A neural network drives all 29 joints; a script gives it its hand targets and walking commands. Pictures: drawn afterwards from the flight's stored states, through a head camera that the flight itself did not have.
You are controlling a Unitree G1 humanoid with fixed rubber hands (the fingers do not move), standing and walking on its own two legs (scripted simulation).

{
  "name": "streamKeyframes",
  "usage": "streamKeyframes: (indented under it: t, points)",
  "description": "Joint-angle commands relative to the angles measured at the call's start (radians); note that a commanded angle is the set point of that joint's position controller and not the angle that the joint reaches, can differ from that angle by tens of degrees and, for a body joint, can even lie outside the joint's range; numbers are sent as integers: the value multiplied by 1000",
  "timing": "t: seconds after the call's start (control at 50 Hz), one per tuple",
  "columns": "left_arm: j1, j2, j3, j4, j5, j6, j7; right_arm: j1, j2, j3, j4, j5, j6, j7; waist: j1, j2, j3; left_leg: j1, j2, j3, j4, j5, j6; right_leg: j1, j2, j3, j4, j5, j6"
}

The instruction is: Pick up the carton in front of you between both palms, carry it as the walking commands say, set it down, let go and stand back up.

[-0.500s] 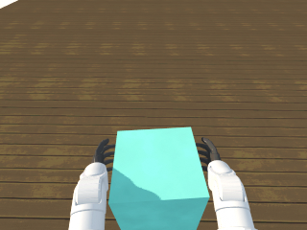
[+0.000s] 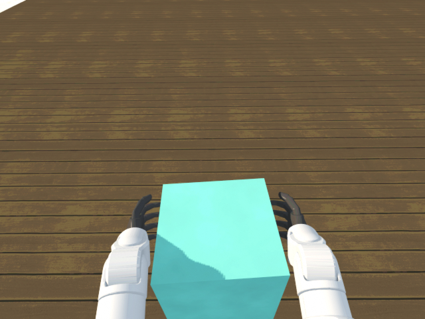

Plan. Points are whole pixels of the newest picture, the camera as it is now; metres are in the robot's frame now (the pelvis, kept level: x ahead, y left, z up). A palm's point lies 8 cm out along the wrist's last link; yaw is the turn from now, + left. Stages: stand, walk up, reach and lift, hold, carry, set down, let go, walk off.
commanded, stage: hold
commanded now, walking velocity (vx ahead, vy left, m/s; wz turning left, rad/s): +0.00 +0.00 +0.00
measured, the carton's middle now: (218, 256) +0.28 +0.00 -0.05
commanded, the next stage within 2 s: set down in 0.50 s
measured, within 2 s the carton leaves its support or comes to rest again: neither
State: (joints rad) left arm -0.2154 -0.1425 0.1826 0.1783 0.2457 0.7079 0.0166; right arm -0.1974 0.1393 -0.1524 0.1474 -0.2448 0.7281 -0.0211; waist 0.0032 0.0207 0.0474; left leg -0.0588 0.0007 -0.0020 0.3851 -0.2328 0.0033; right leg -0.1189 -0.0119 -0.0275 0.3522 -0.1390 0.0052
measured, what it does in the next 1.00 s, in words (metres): stands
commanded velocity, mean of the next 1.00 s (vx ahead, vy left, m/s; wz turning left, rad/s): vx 0.00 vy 0.00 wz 0.00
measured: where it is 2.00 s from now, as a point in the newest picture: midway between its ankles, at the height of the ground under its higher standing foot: outside the picture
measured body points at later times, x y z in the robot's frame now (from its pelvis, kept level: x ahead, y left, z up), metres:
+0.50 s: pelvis -0.02 -0.01 +0.00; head -0.08 -0.02 +0.44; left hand +0.28 +0.15 +0.04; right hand +0.29 -0.15 +0.04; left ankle -0.01 +0.11 -0.75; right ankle +0.04 -0.12 -0.75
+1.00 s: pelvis -0.02 +0.00 -0.03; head +0.10 -0.01 +0.40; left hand +0.33 +0.15 -0.08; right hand +0.33 -0.16 -0.09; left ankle -0.01 +0.11 -0.75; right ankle +0.04 -0.12 -0.74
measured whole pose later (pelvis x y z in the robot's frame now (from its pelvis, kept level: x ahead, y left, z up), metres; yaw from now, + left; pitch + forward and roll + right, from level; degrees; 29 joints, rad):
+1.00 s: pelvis -0.02 +0.00 -0.03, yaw +3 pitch +12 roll +0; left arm -0.46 -0.22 0.44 0.52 0.36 0.26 0.01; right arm -0.45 0.16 -0.43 0.51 -0.37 0.28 0.05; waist -0.03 0.03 0.07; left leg -0.58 -0.05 -0.08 0.68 -0.29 0.00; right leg -0.63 0.03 0.05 0.65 -0.22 0.00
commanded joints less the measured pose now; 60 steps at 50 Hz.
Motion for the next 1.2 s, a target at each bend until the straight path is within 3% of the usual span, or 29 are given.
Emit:
streamKeyframes:
  t: [0.0, 0.24, 0.44, 0.58, 0.7, 0.84, 0.9, 0.96, 1.06, 1.12, 1.18]
  points:
    - [-439, -875, -499, -20, -217, -35, -232, -463, 881, 502, -56, 225, -43, 219, 0, -6, -262, -87, -79, -99, -68, 189, 12, 231, 99, 97, 18, 174, -14]
    - [-574, -956, -432, 131, -198, -38, -282, -596, 964, 450, 89, 211, -32, 277, -3, -1, -189, -195, -53, -90, -111, -103, 38, 213, 87, 89, 6, -66, -9]
    - [-646, -984, -393, 203, -187, -46, -311, -658, 997, 412, 169, 205, -34, 305, -7, -25, -192, -192, -58, -78, -97, -136, 40, 186, 72, 105, -19, -163, -4]
    - [-683, -969, -357, 225, -167, -52, -309, -687, 993, 367, 202, 185, -42, 295, -10, -35, -188, -181, -70, -75, -72, -98, 36, 177, 62, 114, -17, -133, -2]
    - [-746, -936, -204, 365, -63, -122, -279, -757, 934, 204, 345, 79, -117, 279, -18, -23, -130, -244, -78, -77, -16, -111, 37, 102, 66, 104, 40, -123, -16]
    - [-634, -785, -54, 422, 59, -301, -195, -652, 710, 25, 418, -61, -306, 229, -32, -7, -195, -390, -97, -74, 105, 104, 3, -66, 95, 89, 179, 132, -22]
    - [-596, -772, -94, 420, 49, -417, -175, -622, 698, 66, 431, -53, -423, 225, -33, -2, -324, -440, -107, -73, 184, 217, -11, -152, 102, 90, 257, 247, -18]
    - [-623, -826, -196, 420, -3, -523, -155, -672, 730, 173, 411, 4, -532, 225, -37, 6, -517, -493, -121, -80, 279, 316, -31, -226, 111, 86, 355, 342, -8]
    - [-702, -874, -367, 377, -90, -640, -124, -738, 785, 327, 375, 75, -638, 225, -44, -28, -885, -662, -139, -77, 447, 404, -50, -299, 115, 96, 539, 492, 7]
    - [-728, -879, -418, 348, -113, -645, -112, -758, 784, 362, 349, 91, -643, 220, -47, -29, -1013, -744, -150, -64, 518, 370, -56, -383, 125, 84, 606, 446, 15]
    - [-770, -884, -420, 352, -118, -616, -114, -790, 779, 357, 364, 91, -616, 227, -56, -15, -1005, -819, -160, -48, 572, 230, -59, -547, 135, 60, 640, 264, 18]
